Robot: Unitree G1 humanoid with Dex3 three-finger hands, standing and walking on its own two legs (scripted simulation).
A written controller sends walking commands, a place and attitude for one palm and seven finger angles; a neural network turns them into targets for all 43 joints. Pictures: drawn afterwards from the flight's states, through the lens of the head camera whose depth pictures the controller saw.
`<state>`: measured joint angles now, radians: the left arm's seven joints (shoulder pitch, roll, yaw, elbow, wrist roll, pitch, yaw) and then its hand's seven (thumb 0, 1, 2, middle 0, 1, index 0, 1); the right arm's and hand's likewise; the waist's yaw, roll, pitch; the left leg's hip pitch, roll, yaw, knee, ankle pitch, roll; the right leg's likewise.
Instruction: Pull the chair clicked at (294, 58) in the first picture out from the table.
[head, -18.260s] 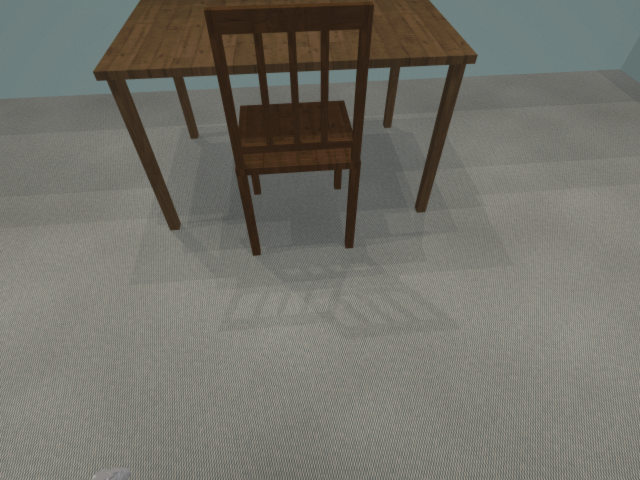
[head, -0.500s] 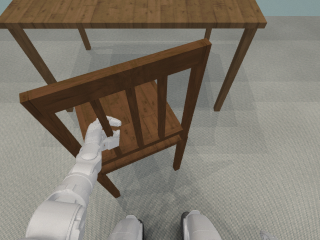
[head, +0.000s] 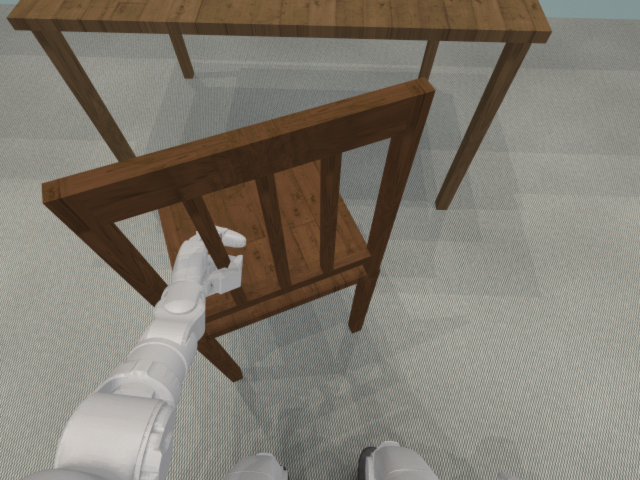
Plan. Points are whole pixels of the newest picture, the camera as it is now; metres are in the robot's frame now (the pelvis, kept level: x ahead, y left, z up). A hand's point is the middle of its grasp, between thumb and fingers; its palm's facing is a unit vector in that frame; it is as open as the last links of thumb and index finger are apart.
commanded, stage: step backward, pulling the chair out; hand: left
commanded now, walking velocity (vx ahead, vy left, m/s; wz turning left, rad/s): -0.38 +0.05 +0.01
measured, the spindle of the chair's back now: (276, 239) +0.44 +0.09 -0.06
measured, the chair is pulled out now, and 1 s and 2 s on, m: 0.40 0.53 0.55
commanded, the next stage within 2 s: stop walking, hand still on the chair in 0.68 s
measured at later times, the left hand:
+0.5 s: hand (229, 302) +0.33 +0.14 -0.06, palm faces -0.02 -0.98 -0.20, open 5.3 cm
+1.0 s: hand (219, 370) +0.24 +0.14 -0.05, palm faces -0.04 -0.98 -0.19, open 5.3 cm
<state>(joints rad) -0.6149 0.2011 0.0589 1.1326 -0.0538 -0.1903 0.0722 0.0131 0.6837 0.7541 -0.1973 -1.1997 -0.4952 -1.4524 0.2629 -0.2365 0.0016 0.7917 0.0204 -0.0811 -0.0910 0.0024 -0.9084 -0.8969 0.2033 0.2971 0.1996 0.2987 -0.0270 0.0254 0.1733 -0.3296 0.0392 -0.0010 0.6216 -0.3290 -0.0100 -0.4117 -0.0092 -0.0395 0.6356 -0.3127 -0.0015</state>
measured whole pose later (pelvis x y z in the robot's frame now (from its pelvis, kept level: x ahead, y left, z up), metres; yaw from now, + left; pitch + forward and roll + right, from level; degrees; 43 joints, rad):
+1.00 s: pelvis -0.12 +0.02 +0.00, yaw -1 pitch -1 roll +0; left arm -0.50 0.18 0.01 0.97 -0.05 -0.11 0.07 0.02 0.70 0.76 -0.15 -1.14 -0.47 -1.45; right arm 0.27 -0.25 0.00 0.68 0.04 0.02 -0.09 0.00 -0.91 -0.90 0.20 0.30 0.20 0.30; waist -0.05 0.03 0.17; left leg -0.24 0.09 0.04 0.58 -0.33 -0.05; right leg -0.38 -0.03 -0.06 0.54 -0.18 0.01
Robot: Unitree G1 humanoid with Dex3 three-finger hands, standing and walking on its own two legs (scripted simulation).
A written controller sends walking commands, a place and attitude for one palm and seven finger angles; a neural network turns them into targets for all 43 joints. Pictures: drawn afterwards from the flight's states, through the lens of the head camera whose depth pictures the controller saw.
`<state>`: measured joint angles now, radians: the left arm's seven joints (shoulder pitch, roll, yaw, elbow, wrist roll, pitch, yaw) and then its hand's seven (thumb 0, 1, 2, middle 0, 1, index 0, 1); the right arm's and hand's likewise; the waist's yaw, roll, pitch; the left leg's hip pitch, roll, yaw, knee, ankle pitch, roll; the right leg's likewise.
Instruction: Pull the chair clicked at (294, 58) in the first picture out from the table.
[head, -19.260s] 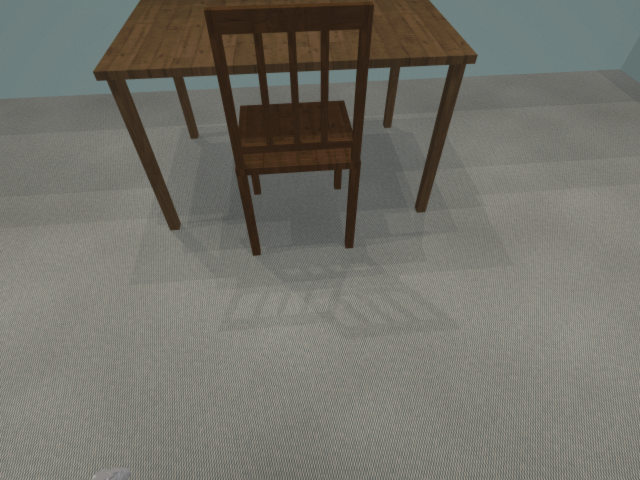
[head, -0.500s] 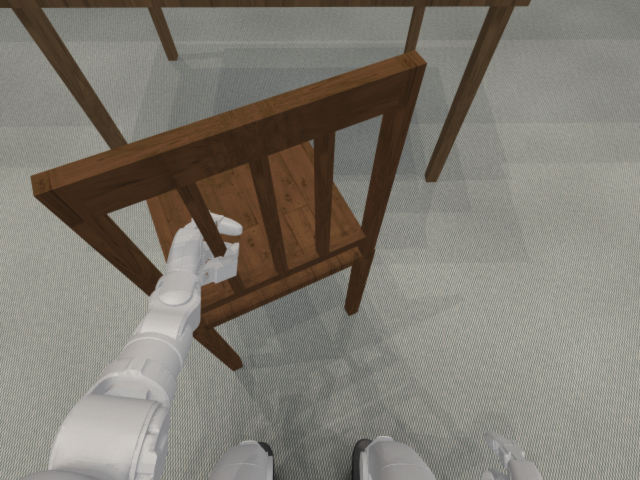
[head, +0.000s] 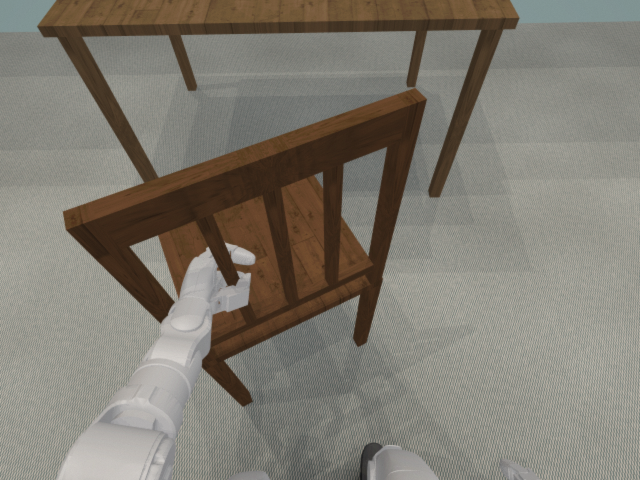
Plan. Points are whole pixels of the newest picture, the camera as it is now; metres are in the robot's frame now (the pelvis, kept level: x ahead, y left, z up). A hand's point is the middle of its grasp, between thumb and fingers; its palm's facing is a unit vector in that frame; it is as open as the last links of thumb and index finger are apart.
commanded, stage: stop walking, hand still on the chair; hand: left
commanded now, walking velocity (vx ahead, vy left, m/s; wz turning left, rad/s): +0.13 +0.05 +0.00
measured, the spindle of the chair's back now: (283, 254) +0.43 +0.07 -0.06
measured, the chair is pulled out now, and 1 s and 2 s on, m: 0.53 0.55 0.55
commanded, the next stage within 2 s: open the thumb and straighten the fingers in 0.68 s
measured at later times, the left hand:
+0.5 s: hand (240, 308) +0.34 +0.12 -0.05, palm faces -0.05 -0.98 -0.20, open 5.3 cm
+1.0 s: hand (236, 304) +0.34 +0.13 -0.05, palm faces -0.01 -0.98 -0.18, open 7.2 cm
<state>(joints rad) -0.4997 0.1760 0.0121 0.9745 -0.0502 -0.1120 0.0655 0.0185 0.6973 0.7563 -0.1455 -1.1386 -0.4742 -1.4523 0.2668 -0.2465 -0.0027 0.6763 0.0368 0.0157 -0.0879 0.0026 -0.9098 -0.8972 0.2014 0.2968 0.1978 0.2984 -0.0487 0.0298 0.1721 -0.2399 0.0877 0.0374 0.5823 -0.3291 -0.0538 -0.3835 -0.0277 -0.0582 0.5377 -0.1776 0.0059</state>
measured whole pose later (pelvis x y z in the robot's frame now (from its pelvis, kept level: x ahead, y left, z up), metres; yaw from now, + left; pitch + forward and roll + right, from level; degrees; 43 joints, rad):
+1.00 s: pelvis +0.04 +0.00 +0.00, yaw +1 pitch +6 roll +1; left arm -0.13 0.17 -0.01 0.60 -0.03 -0.10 0.09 0.01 0.35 0.64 -0.27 -1.26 -0.50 -1.45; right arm 0.25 -0.26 -0.02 0.67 0.05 -0.03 -0.04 0.00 -0.91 -0.90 0.20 0.30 0.20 0.30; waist -0.07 0.01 -0.03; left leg -0.33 0.05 0.01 0.59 -0.37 -0.05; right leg -0.50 -0.05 -0.06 0.60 -0.22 0.00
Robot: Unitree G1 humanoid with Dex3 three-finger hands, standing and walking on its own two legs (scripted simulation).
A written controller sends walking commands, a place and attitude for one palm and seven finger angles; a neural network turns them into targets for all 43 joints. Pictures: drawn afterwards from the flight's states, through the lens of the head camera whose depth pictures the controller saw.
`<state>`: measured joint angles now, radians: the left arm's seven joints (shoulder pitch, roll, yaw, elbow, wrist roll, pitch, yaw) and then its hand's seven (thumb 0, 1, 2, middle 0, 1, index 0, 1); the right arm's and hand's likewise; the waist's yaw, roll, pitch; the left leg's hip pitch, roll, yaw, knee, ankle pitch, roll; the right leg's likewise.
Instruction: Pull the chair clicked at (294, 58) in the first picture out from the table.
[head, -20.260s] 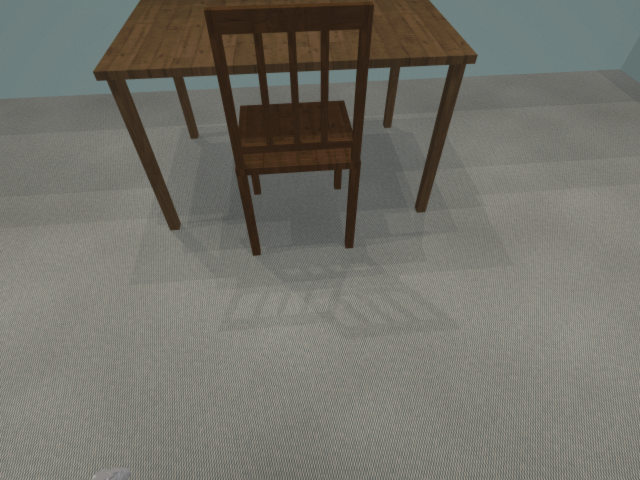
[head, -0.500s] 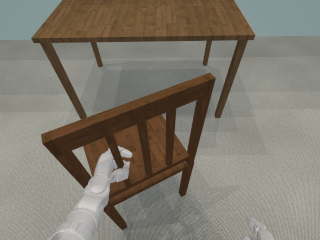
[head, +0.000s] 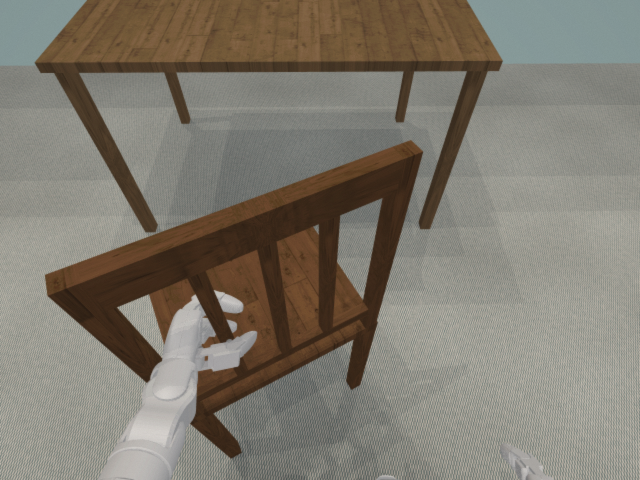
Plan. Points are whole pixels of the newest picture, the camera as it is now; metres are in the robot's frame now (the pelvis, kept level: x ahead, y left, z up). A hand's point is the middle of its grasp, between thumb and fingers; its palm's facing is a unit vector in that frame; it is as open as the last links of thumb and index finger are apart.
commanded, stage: open the thumb and straighten the fingers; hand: left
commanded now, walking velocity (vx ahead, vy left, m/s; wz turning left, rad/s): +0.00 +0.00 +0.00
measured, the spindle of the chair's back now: (277, 304) +0.37 +0.06 -0.06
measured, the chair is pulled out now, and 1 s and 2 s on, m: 0.55 0.55 0.55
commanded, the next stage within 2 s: draw the fingers out of the gap in 0.52 s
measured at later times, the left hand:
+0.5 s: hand (224, 348) +0.30 +0.13 -0.05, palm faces -0.02 -0.98 -0.19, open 16.9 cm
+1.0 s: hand (213, 404) +0.23 +0.14 -0.06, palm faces -0.02 -0.98 -0.18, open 17.5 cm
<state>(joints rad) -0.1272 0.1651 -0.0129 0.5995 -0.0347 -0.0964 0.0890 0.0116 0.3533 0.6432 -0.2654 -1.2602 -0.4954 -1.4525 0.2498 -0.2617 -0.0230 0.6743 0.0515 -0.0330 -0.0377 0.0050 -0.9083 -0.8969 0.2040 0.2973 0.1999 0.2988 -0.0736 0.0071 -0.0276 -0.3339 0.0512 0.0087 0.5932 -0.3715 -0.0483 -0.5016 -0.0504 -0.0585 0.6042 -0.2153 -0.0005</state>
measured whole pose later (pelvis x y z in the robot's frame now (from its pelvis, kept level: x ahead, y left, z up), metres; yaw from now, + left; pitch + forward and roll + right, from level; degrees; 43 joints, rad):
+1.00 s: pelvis +0.01 +0.01 -0.03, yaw +2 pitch +11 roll +0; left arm 0.31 0.16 -0.11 0.05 -0.01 0.11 0.09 -0.01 -0.54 0.20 -0.02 -0.01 0.00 -0.01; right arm 0.25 -0.25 0.00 0.51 0.03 -0.06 -0.06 0.01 -0.91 -0.90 0.20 0.30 0.20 0.30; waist -0.05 0.03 -0.11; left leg -0.53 0.03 -0.02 0.86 -0.52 -0.03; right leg -0.68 -0.09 -0.07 0.85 -0.35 0.02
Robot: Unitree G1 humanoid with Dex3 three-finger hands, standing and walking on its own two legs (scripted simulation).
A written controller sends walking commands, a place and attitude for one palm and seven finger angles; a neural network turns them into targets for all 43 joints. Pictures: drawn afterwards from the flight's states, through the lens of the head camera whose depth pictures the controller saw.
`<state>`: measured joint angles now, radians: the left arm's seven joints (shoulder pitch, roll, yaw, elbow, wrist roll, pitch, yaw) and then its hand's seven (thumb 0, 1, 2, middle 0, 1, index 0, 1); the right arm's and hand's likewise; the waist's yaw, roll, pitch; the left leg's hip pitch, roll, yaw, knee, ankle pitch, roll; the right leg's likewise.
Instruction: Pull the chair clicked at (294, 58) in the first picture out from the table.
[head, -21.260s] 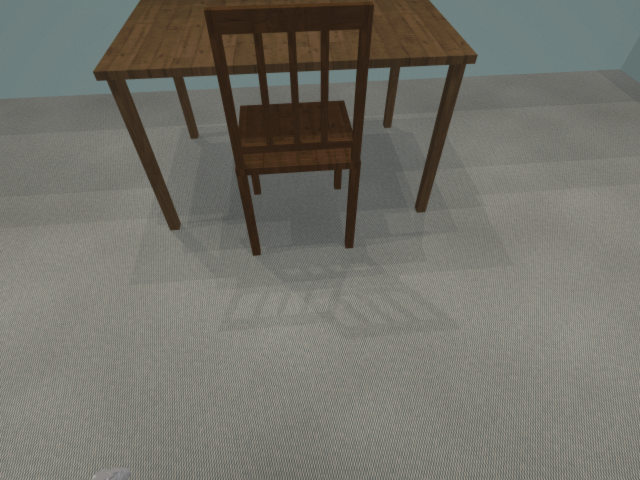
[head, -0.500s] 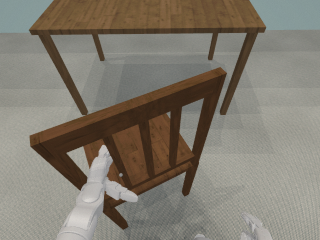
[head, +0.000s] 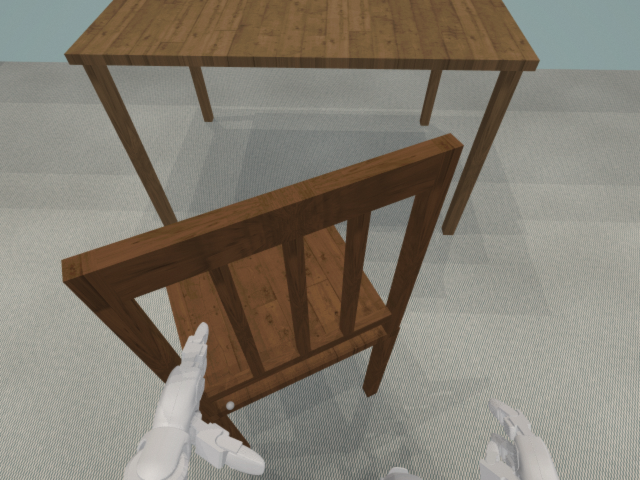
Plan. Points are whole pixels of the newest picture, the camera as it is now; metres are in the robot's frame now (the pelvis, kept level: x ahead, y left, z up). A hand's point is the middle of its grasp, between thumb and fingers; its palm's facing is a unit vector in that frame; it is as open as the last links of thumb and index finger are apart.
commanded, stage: draw the fingers out of the gap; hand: left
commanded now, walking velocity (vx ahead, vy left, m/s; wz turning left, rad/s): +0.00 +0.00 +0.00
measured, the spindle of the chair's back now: (298, 304) +0.36 +0.04 -0.03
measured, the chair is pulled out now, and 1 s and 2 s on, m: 0.55 0.55 0.55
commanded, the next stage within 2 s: draw the hand back to the body in 0.38 s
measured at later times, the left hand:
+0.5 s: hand (215, 471) +0.15 +0.13 -0.03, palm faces -0.02 -0.98 -0.18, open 17.5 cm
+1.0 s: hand (154, 458) +0.15 +0.16 +0.06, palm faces -0.01 -1.00 -0.08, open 17.2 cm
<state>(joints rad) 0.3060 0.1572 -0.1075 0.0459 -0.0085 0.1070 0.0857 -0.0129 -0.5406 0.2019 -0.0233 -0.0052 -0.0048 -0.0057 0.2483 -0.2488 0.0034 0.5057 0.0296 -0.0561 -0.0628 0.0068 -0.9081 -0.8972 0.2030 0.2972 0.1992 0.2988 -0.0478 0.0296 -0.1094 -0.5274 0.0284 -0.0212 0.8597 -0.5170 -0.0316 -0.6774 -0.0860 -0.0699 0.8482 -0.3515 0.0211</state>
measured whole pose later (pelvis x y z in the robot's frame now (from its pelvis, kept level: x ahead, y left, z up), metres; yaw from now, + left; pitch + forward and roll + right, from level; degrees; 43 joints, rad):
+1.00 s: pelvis -0.02 +0.00 -0.02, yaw +1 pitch +10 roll -1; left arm 0.66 0.26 0.06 -0.36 -0.25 -0.21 -0.14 -0.02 -0.53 0.21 -0.01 -0.01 -0.08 -0.04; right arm 0.23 -0.19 0.01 0.53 0.07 -0.17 -0.08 0.01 -0.91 -0.90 0.20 0.30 0.20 0.30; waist -0.01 0.05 -0.11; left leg -0.62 0.03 -0.05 1.01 -0.56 -0.03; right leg -0.74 -0.09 -0.09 0.95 -0.38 0.02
